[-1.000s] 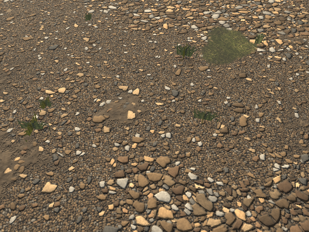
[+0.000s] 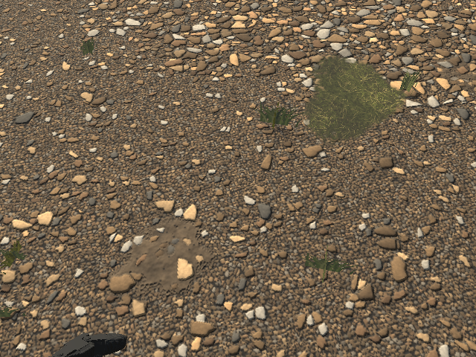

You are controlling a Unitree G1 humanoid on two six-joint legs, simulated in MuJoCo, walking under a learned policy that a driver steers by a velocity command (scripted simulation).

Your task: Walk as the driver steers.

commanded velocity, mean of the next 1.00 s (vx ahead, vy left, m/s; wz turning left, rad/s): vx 0.50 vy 0.00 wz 0.23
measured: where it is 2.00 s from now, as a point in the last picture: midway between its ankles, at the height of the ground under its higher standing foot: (135, 191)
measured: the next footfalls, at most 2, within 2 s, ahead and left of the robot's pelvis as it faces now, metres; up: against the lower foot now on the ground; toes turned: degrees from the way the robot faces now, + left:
right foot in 0.04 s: +0.20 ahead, -0.12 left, +0.00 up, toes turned -2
left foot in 0.58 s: +0.50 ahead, +0.11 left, +0.00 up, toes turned +4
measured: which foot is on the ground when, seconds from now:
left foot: down 0.00-0.06, up 0.08-0.56, down 0.58-1.00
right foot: up 0.00-0.02, down 0.04-0.58, up 0.60-1.00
